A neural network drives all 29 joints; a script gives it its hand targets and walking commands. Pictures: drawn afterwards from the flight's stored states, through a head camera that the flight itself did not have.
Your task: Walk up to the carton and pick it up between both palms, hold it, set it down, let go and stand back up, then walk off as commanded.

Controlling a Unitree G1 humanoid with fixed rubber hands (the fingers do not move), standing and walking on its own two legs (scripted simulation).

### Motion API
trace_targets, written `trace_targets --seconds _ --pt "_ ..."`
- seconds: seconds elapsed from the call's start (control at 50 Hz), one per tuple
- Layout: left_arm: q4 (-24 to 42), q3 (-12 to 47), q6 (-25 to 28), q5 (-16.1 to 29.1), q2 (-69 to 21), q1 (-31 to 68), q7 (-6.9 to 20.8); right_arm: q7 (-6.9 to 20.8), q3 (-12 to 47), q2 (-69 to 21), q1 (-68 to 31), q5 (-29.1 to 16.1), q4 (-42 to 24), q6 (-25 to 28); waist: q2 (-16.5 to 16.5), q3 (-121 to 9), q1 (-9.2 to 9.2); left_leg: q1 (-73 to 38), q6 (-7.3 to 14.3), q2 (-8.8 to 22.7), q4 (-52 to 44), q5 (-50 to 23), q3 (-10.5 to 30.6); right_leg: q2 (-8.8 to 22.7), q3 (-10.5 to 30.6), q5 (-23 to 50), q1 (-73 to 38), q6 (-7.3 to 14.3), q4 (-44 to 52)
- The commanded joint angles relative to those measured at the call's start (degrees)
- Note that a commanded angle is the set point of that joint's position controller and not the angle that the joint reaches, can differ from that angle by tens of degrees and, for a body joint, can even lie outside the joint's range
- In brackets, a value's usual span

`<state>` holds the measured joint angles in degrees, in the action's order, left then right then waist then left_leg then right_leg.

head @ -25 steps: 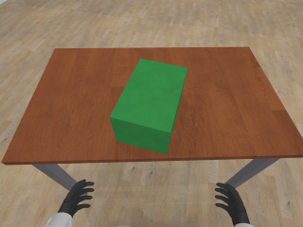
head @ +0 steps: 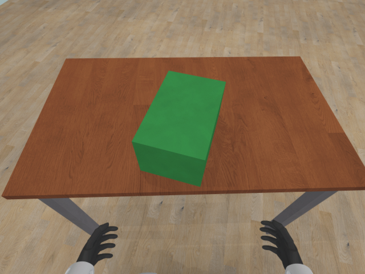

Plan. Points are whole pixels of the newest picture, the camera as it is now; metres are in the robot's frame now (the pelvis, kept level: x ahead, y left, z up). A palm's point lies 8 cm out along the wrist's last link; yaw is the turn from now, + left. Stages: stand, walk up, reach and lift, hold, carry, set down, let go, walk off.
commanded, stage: let go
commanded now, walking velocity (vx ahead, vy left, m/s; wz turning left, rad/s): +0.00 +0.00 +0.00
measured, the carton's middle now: (183, 125) +0.48 +0.03 -0.01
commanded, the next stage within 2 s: stand in 0.08 s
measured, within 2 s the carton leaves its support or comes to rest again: neither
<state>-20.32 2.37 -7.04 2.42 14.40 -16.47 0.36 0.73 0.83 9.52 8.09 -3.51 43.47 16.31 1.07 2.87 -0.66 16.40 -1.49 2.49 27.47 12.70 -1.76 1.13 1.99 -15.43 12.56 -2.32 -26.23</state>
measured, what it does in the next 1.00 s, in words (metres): stands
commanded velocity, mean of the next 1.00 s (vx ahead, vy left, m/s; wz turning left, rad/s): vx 0.00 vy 0.00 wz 0.00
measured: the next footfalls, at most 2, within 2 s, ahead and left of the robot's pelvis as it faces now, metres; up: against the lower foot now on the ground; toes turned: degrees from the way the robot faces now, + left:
none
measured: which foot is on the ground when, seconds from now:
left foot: down 0.00-1.00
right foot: down 0.00-1.00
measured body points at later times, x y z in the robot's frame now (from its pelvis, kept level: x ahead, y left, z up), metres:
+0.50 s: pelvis +0.00 +0.00 +0.00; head +0.03 +0.01 +0.45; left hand +0.12 +0.29 -0.10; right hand +0.11 -0.30 -0.11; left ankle +0.02 +0.13 -0.74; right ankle -0.02 -0.14 -0.74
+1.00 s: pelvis +0.00 +0.00 +0.00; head +0.00 +0.01 +0.45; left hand +0.09 +0.30 -0.11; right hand +0.11 -0.30 -0.11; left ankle +0.02 +0.13 -0.74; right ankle -0.02 -0.14 -0.74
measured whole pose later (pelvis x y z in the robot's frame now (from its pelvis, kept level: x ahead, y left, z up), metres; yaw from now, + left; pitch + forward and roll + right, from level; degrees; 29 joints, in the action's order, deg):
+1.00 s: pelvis +0.00 +0.00 +0.00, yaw +0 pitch +1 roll +0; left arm -42.5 -1.5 1.2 -1.4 21.5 -16.4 0.2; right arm 1.5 0.8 21.5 9.9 -2.2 53.7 2.2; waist 0.9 -1.5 -0.7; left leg 16.4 -1.0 2.5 27.9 12.7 -1.8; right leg 1.1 2.0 -15.4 12.6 -2.3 -26.7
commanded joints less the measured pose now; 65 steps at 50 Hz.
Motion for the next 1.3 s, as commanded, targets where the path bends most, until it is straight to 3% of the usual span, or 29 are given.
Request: trace_targets --seconds 0.0,0.06,0.08,0.22,0.26,0.3,0.32,0.34,0.46,0.48,0.52,0.56,0.58,0.68,0.7,0.8,0.82,0.86,0.88,0.9,0.94,0.96,1.0,1.02,1.06,1.08,1.18,1.22,1.28 --pt "3.1 -2.9 2.7 -0.6 4.4 6.1 -1.8 0.2 -5.9 5.6 -3.2 4.6 -3.3 2.9 -1.9 -8.1 0.03 -21.3 -1.6 -1.5 -4.7 -14.1 -2.3 -3.1 -5.8 8.6 3.0 3.1 7.8" --pt "1.9 -2.6 2.5 -0.7 3.9 5.8 -1.5 0.3 -6.2 6.8 -3.0 4.7 -2.6 2.8 -2.6 -9.6 0.30 -20.9 -2.0 -1.6 -4.4 -16.2 -2.6 -3.4 -5.6 10.4 1.5 3.2 6.9" --pt "-3.8 -7.9 5.9 -4.5 13.8 2.7 -1.9 -0.7 -6.7 18.6 4.7 7.0 0.7 -4.5 -4.7 -19.1 0.11 -14.1 1.4 3.5 0.9 -23.3 2.4 4.4 0.6 14.9 -3.5 3.4 -1.7" --pt "-8.7 -6.9 9.1 -4.1 13.4 1.5 -0.4 -0.2 -5.4 17.6 -1.0 6.3 1.0 -11.3 -0.5 -11.6 -0.41 -5.6 3.1 2.3 -1.9 -4.3 2.7 5.0 0.4 3.0 -0.8 4.0 -0.2" --pt "-9.7 -7.0 9.4 -4.9 14.7 1.8 -0.2 0.0 -5.3 18.8 -1.7 6.6 2.0 -11.4 -2.9 -10.6 -0.52 -5.4 3.1 2.8 -2.6 -0.9 3.4 4.1 0.2 1.1 0.7 3.6 1.1" --pt "-11.0 -7.7 9.7 -4.4 16.0 1.2 -0.1 0.4 -4.8 20.5 -2.7 6.3 3.3 -11.9 -2.1 -13.1 -1.29 -6.3 3.4 3.8 -3.6 -2.7 4.7 4.1 0.0 1.0 -0.9 4.2 -0.6" --pt "-11.3 -7.3 9.6 -4.1 14.9 2.2 -0.2 0.1 -4.6 20.3 -0.8 6.0 3.3 -11.8 -4.5 -13.3 -0.09 -7.5 3.5 3.5 -2.6 -5.6 4.0 4.5 0.9 2.9 -0.6 4.1 0.4" --pt "-12.4 -7.4 9.8 -3.9 16.0 1.1 -0.1 0.3 -4.3 19.8 -2.4 6.2 4.4 -12.1 -2.5 -12.3 -0.81 -7.5 3.4 4.3 -2.9 -6.4 5.1 4.1 -0.2 3.0 -0.8 4.3 -0.2" --pt "-15.2 -7.4 10.0 -3.3 17.7 1.0 -0.4 0.3 -3.4 22.4 0.8 5.6 6.2 -12.8 -4.1 -15.6 0.26 -10.6 3.4 4.6 -1.0 -14.3 3.7 5.1 1.4 11.5 -3.2 4.3 -0.2" --pt "-15.4 -7.5 9.9 -3.6 17.1 1.6 -0.4 0.5 -3.2 22.0 0.4 5.8 6.7 -12.8 -2.4 -15.5 -0.22 -10.5 3.6 4.5 -0.8 -14.4 4.1 4.6 1.0 11.6 -3.0 4.4 -0.1" --pt "-16.9 -7.7 9.9 -3.7 18.7 0.3 -0.5 0.3 -3.1 22.6 0.9 5.5 6.8 -13.3 -4.6 -13.5 0.15 -8.7 3.6 4.5 -1.4 -14.0 3.9 5.0 1.0 12.1 -3.9 4.2 -0.1" --pt "-17.8 -7.4 9.9 -3.3 18.9 -0.4 -0.6 0.3 -4.0 23.8 0.8 5.1 7.0 -13.5 -1.9 -13.6 0.43 -8.4 3.7 4.1 -1.0 -11.8 4.3 5.5 1.1 11.9 -3.3 5.0 0.3" --pt "-18.6 -7.1 10.0 -3.6 18.4 0.1 -0.8 0.1 -3.7 23.9 0.3 5.7 7.5 -13.6 -4.0 -13.4 -0.47 -10.5 3.7 4.2 -1.0 -11.5 4.4 5.5 1.7 9.4 -1.8 4.7 1.1" --pt "-19.2 -7.2 10.2 -3.7 18.5 2.6 -0.3 0.2 -3.3 22.7 1.1 5.7 7.8 -13.3 -2.7 -12.1 1.11 -7.9 3.4 4.3 -2.4 -9.4 4.7 5.1 1.6 9.1 -2.5 4.9 1.6" --pt "-19.7 -6.8 10.2 -3.4 17.5 0.9 -0.2 0.1 -3.2 23.1 0.2 5.7 7.6 -13.3 -4.6 -12.4 -0.02 -7.8 3.6 4.1 -2.1 -10.7 3.8 5.4 1.5 9.7 -2.7 4.8 1.5" --pt "-21.1 -6.3 10.3 -3.6 17.1 1.7 0.0 0.0 -3.0 22.5 -0.3 5.3 7.8 -13.2 -3.8 -11.7 0.24 -7.7 4.1 4.5 -2.6 -8.7 4.8 5.7 2.2 9.4 -2.7 4.9 2.5" --pt "-20.9 -6.6 10.2 -3.1 18.2 2.0 -0.2 0.0 -3.5 23.6 0.1 5.4 8.3 -13.4 -1.6 -11.7 -0.49 -8.0 4.1 4.7 -2.9 -10.4 5.1 5.5 1.5 8.7 -2.8 5.0 1.8" --pt "-21.8 -7.0 10.2 -3.4 18.6 1.3 -0.5 0.1 -3.6 23.9 -1.9 5.3 8.2 -13.2 -2.7 -12.2 -1.18 -8.5 4.2 4.4 -3.1 -8.7 4.7 5.4 1.8 9.1 -2.6 4.8 2.4" --pt "-22.2 -7.0 10.3 -3.7 19.4 0.5 -0.7 0.3 -3.3 22.8 -0.8 5.6 8.2 -13.2 -5.1 -11.9 -0.32 -7.8 4.4 4.7 -3.9 -8.7 5.3 5.6 2.5 8.6 -3.3 4.8 2.5" --pt "-22.3 -6.9 9.9 -3.5 19.0 1.1 -0.2 0.0 -2.9 22.3 -0.1 4.9 8.0 -13.3 -3.1 -12.3 -0.09 -8.9 3.5 4.4 -2.7 -10.0 4.2 5.5 2.2 9.9 -2.7 4.9 2.5" --pt "-22.9 -7.1 10.3 -3.3 18.8 1.1 -0.5 0.0 -3.0 22.3 -1.5 5.2 8.2 -13.1 -5.4 -10.5 -0.92 -6.9 4.2 4.9 -3.8 -9.1 4.8 5.3 2.1 8.1 -2.4 4.8 2.6" --pt "-23.3 -6.4 10.3 -3.6 19.0 1.3 -0.5 0.2 -3.0 22.5 -0.1 5.1 8.8 -13.2 -3.9 -12.0 0.38 -8.3 3.9 4.7 -3.7 -8.7 5.6 5.4 1.6 8.6 -2.2 5.0 2.4" --pt "-23.5 -6.5 10.1 -3.6 17.1 1.1 -0.5 0.1 -3.2 23.2 -0.7 5.3 9.0 -13.1 -3.7 -10.7 -0.63 -8.8 3.9 5.1 -3.5 -8.5 5.6 5.0 2.3 7.7 -1.6 5.3 3.4" --pt "-23.5 -6.4 10.1 -3.4 18.0 0.8 -0.6 0.3 -3.0 22.5 0.4 5.4 8.6 -13.1 -5.1 -11.1 0.37 -8.8 3.4 4.6 -3.0 -8.6 4.3 5.5 2.6 8.2 -1.2 5.2 3.1" --pt "-24.1 -6.5 10.3 -3.4 18.5 1.9 -0.5 0.0 -3.0 22.8 1.4 5.2 10.0 -13.3 -1.7 -9.8 0.49 -8.1 3.9 4.6 -3.6 -8.1 5.0 5.4 2.4 7.0 -1.3 5.2 3.4" --pt "-23.8 -6.1 10.0 -3.2 17.2 1.2 -0.4 0.0 -3.6 24.7 0.4 5.8 10.0 -13.3 -4.1 -10.4 -0.54 -8.0 4.0 5.0 -3.5 -9.4 4.9 5.1 1.6 8.3 -1.7 4.7 3.3" --pt "-25.2 -6.6 10.1 -3.2 18.7 1.0 -0.6 0.1 -3.6 24.1 0.7 5.4 10.9 -12.9 -2.8 -12.0 -0.04 -9.8 3.6 4.8 -3.2 -11.7 4.6 5.9 2.9 12.2 -2.5 5.5 2.8" --pt "-25.8 -6.0 10.0 -3.2 18.2 1.4 -0.5 -0.1 -2.7 22.8 0.9 5.5 10.8 -13.0 -5.2 -11.3 0.08 -8.8 4.1 5.6 -3.7 -10.9 5.0 5.6 3.1 10.6 -2.4 4.9 3.1" --pt "-26.2 -6.0 10.1 -2.9 17.7 1.4 -0.5 -0.2 -3.4 23.6 0.5 5.0 10.7 -13.4 -2.5 -8.4 0.87 -8.2 3.9 5.1 -4.2 -8.6 5.4 5.3 1.4 7.4 -0.3 4.9 3.9"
